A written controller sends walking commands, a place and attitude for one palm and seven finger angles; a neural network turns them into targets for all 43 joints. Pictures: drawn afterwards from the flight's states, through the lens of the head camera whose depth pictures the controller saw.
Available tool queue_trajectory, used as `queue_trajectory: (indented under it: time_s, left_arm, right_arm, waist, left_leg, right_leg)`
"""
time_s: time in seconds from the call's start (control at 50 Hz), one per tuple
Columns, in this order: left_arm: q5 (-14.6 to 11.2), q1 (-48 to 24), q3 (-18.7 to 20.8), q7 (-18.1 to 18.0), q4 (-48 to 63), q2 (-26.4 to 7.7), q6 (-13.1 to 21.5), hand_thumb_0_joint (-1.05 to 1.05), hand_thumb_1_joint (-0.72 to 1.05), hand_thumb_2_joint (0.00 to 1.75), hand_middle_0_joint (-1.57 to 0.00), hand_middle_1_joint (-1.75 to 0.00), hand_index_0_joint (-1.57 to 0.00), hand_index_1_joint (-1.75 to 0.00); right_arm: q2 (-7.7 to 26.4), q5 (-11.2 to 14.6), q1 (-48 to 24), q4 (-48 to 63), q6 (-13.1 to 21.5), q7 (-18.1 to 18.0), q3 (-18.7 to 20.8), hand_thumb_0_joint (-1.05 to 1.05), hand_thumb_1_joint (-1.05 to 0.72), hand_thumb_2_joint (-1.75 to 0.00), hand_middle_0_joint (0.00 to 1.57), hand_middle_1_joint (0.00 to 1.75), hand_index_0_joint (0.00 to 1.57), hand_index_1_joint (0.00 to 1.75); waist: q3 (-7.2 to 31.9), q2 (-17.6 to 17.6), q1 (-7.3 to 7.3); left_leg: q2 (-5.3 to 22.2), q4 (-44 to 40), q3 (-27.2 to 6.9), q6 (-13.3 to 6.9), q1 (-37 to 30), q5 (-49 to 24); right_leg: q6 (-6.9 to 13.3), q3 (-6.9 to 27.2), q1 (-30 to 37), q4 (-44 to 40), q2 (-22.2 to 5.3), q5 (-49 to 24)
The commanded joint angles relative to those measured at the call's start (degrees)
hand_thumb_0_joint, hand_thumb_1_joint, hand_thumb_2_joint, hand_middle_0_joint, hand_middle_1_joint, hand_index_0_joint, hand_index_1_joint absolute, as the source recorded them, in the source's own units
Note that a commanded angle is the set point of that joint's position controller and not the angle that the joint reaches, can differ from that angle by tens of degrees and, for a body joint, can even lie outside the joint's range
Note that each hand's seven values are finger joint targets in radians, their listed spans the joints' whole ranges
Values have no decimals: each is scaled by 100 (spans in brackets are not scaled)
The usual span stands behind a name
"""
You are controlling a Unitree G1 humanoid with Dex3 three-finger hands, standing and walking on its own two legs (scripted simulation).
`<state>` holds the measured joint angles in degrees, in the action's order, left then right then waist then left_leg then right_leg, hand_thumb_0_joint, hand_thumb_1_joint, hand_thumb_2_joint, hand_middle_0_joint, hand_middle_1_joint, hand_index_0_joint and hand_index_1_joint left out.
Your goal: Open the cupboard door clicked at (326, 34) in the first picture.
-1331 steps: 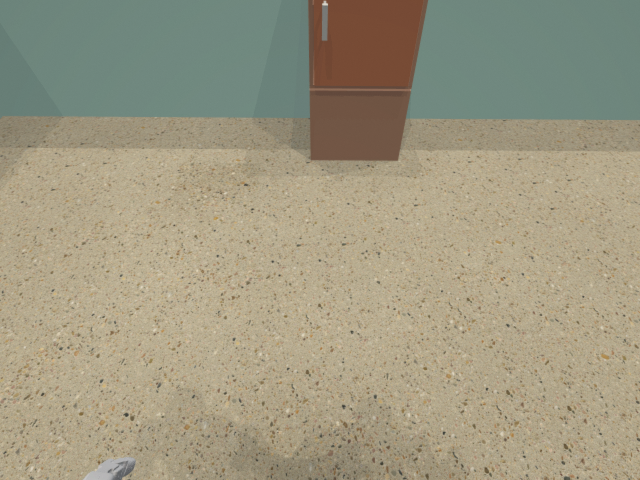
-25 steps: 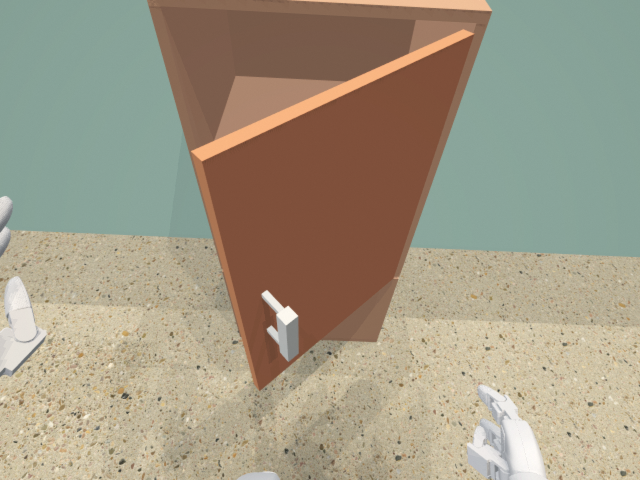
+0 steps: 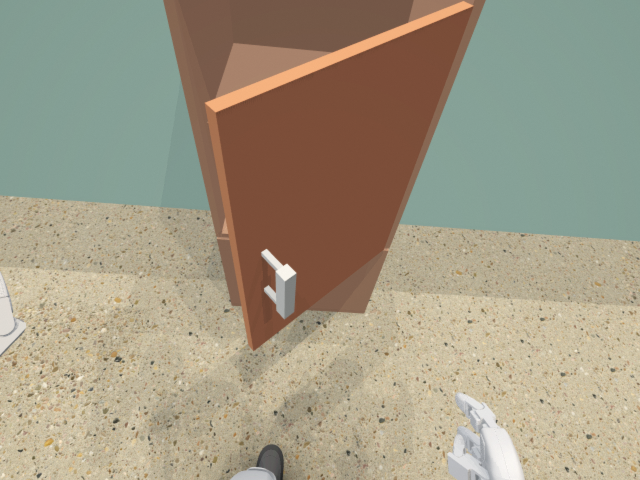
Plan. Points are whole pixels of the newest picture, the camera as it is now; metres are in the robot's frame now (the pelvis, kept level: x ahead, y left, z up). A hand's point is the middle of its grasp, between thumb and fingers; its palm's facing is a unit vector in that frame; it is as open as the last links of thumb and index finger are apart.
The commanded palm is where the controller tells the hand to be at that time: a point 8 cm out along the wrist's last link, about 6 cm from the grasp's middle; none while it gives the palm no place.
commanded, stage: step back with the hand held close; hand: left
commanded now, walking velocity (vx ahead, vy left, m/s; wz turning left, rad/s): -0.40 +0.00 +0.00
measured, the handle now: (277, 284) +0.40 +0.10 -0.07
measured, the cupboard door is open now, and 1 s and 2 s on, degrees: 44 44 44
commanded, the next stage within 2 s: stop stepping back and stand still in 0.04 s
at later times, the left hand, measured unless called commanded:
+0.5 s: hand out of the picture +0.07 +0.23 +0.15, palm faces +0.41 -0.80 -0.45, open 7.4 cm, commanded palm +0.03 +0.26 +0.18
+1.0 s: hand out of the picture +0.04 +0.25 +0.15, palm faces +0.45 -0.77 -0.45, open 7.4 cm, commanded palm -0.01 +0.28 +0.18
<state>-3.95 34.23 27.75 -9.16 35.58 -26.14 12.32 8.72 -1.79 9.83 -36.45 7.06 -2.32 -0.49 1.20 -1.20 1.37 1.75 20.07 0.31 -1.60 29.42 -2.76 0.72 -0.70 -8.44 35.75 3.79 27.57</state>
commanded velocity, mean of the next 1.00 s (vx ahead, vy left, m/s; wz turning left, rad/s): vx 0.05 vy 0.01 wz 0.01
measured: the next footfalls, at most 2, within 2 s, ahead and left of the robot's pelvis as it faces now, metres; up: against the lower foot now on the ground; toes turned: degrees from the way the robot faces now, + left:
right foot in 0.06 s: -0.08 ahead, -0.11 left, +0.00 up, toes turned -2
left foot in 0.24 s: +0.09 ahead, +0.07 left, +0.00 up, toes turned +0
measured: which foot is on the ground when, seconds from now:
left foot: down 0.00-0.10, up 0.12-0.22, down 0.24-0.40, up 0.42-0.62, down 0.64-1.00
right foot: up 0.00-0.04, down 0.06-1.00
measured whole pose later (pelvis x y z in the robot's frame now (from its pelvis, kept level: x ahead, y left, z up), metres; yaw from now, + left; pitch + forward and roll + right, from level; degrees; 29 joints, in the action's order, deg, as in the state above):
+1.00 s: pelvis -0.14 -0.02 +0.00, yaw +1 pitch -1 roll +0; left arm -2.5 32.4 22.8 -8.1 24.2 -21.7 10.4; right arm 10.0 -0.4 13.5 -36.7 6.6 -3.8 -2.0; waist 0.8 0.5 0.4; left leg 1.8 30.8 2.8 -0.1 12.7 17.1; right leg 2.4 -3.7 -14.5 29.5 1.3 14.1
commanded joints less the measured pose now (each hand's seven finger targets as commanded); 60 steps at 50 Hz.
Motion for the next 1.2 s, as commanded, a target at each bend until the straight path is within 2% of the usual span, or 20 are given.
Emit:
queue_trajectory:
  time_s: [0.0, 0.06, 0.12, 0.16, 0.18, 0.22, 0.24, 0.28, 0.34, 0.38, 0.4, 0.44, 0.48, 0.56, 0.62, 0.66, 0.7, 0.92, 1.0, 1.18]
  left_arm:
    - [-25, -393, 453, 84, 1087, -1038, 427, 0, 90, 90, -20, -30, -20, -30]
    - [-109, -454, 939, 123, 1175, -1579, 572, 0, 90, 90, -20, -30, -20, -30]
    - [-154, -96, 1195, 157, 732, -1607, 553, 0, 90, 90, -20, -30, -20, -30]
    - [-168, 553, 1300, 172, 494, -1462, 392, 0, 90, 90, -20, -30, -20, -30]
    - [-204, 609, 1044, 157, 602, -1199, 273, 0, 90, 90, -20, -30, -20, -30]
    - [-189, 193, 753, 113, 723, -1086, 186, 0, 90, 90, -20, -30, -20, -30]
    - [-237, -7, 482, 127, 416, -837, 194, 0, 90, 90, -20, -30, -20, -30]
    - [-95, -63, 423, 46, -22, -824, 1, 0, 90, 90, -20, -30, -20, -30]
    - [46, -113, 308, 37, -108, -825, -52, 0, 90, 90, -20, -30, -20, -30]
    - [119, -296, 289, 20, 400, -1038, 33, 0, 90, 90, -20, -30, -20, -30]
    - [163, -532, 302, -16, 629, -1068, 79, 0, 90, 90, -20, -30, -20, -30]
    - [223, -683, 248, 5, 563, -898, 116, 0, 90, 90, -20, -30, -20, -30]
    - [262, -972, 238, -55, 420, -934, 181, 0, 90, 90, -20, -30, -20, -30]
    - [330, -1144, 214, -199, 244, -871, 294, 0, 90, 90, -20, -30, -20, -30]
    - [267, -943, 237, -206, 449, -776, 367, 0, 90, 90, -20, -30, -20, -30]
    - [212, -437, 423, -174, 177, -842, 321, 0, 90, 90, -20, -30, -20, -30]
    - [188, -472, 320, -74, 348, -774, 313, 0, 90, 90, -20, -30, -20, -30]
    - [133, -677, 225, -36, -16, -633, 163, 0, 90, 90, -20, -30, -20, -30]
    - [199, -1068, 104, -70, 128, -657, 158, 0, 90, 90, -20, -30, -20, -30]
    - [174, -504, 270, -89, 306, -689, 219, 0, 90, 90, -20, -30, -20, -30]
  right_arm:
    - [1061, -28, -215, 511, 187, -11, 394, 0, -90, -90, 20, 30, 20, 30]
    - [978, 56, -600, 817, 3, -81, 311, 0, -90, -90, 20, 30, 20, 30]
    - [988, 365, -1070, 1205, -29, -185, 258, 0, -90, -90, 20, 30, 20, 30]
    - [952, 270, -1126, 1309, -31, -244, 203, 0, -90, -90, 20, 30, 20, 30]
    - [919, 247, -885, 1186, -93, -290, 147, 0, -90, -90, 20, 30, 20, 30]
    - [1136, 193, -491, 1016, -48, -232, 210, 0, -90, -90, 20, 30, 20, 30]
    - [1191, 222, -302, 924, 38, -186, 241, 0, -90, -90, 20, 30, 20, 30]
    - [1171, 137, -526, 926, 177, -220, 221, 0, -90, -90, 20, 30, 20, 30]
    - [1190, 152, -515, 1086, 46, -282, 287, 0, -90, -90, 20, 30, 20, 30]
    - [1067, 166, -417, 1070, -52, -263, 372, 0, -90, -90, 20, 30, 20, 30]
    - [1086, 123, -431, 972, -29, -255, 378, 0, -90, -90, 20, 30, 20, 30]
    - [993, 116, -228, 837, 47, -236, 319, 0, -90, -90, 20, 30, 20, 30]
    - [932, 130, -318, 841, 106, -330, 245, 0, -90, -90, 20, 30, 20, 30]
    - [974, 123, -158, 659, 417, -446, 273, 0, -90, -90, 20, 30, 20, 30]
    - [1131, 143, -73, 804, 451, -371, 327, 0, -90, -90, 20, 30, 20, 30]
    - [1060, 187, 71, 794, 413, -300, 317, 0, -90, -90, 20, 30, 20, 30]
    - [983, 175, -35, 798, 361, -221, 234, 0, -90, -90, 20, 30, 20, 30]
    - [983, 138, -287, 838, 247, -236, 198, 0, -90, -90, 20, 30, 20, 30]
    - [924, 112, -245, 773, 276, -243, 200, 0, -90, -90, 20, 30, 20, 30]
    - [974, 169, -255, 876, 328, -234, 247, 0, -90, -90, 20, 30, 20, 30]
  waist:
    - [1593, 1253, -53]
    - [1579, 74, -14]
    - [948, -1663, 70]
    - [1054, -438, -30]
    - [1343, 373, -174]
    - [1409, 1385, -231]
    - [868, 1378, -233]
    - [45, 1349, -95]
    - [-257, 676, -115]
    - [-29, -1166, -180]
    - [-334, -1116, -120]
    - [-258, -460, -311]
    - [-235, -104, -290]
    - [-47, 101, -125]
    - [443, 984, -68]
    - [860, 738, -154]
    - [642, 805, -195]
    - [-197, 350, -210]
    - [-89, 48, -219]
    - [424, 684, -124]
  left_leg:
    - [968, 384, -665, -82, -3596, -2264]
    - [446, 1124, -60, 60, -2903, -1058]
    - [-362, 2041, 360, 101, -1103, 1996]
    - [-372, 1286, 505, -35, -1591, 1044]
    - [-230, 894, 378, -110, -2439, -800]
    - [557, 523, -628, -482, -3452, -2175]
    - [974, -116, -1104, -569, -2826, -989]
    - [1151, -1433, -1757, -558, -741, 3369]
    - [369, -644, -634, -79, 249, 3678]
    - [-595, 2975, 86, 297, -1127, 2482]
    - [-481, 4185, -193, 307, -683, 2403]
    - [-144, 4432, -237, 288, -499, 2143]
    - [15, 3099, 40, 218, -628, 2050]
    - [-123, 685, 256, -21, -1408, 2037]
    - [502, 109, -446, -234, -2151, 766]
    - [679, 644, -464, -220, -2405, -1008]
    - [696, 417, -475, -113, -2049, -1171]
    - [390, 132, -249, -98, -789, 3014]
    - [70, 873, 3, -31, -1268, 2403]
    - [342, 241, -218, 61, -1629, 124]
  right_leg:
    - [-32, -9, -776, -2168, -116, -1294]
    - [-63, 359, -481, -1989, -836, -3876]
    - [-800, 118, 138, -1313, -1379, -7961]
    - [-505, -4, 11, -810, -1141, -7213]
    - [-446, -204, -170, -403, -846, -6359]
    - [-455, -185, -1187, 242, -177, -1862]
    - [-417, 51, -1256, 477, -124, 252]
    - [-124, 11, -413, 251, -70, 724]
    - [80, -119, 358, -1215, -223, -4]
    - [566, 2122, -2071, -3206, -2101, 1591]
    - [735, 2458, -2510, -3257, -2394, 1529]
    - [630, 1646, -2313, -2822, -2037, 970]
    - [493, 1092, -1603, -2537, -1632, 159]
    - [424, 1057, -559, -2011, -1576, -1024]
    - [-5, 543, -258, -947, -828, -2095]
    - [-62, 121, -127, -465, -568, -3098]
    - [-76, -198, -76, -365, -474, -2538]
    - [101, 604, -340, -1350, -664, -611]
    - [244, 1130, -771, -1972, -1078, -172]
    - [-39, 164, 255, -1075, -606, -2967]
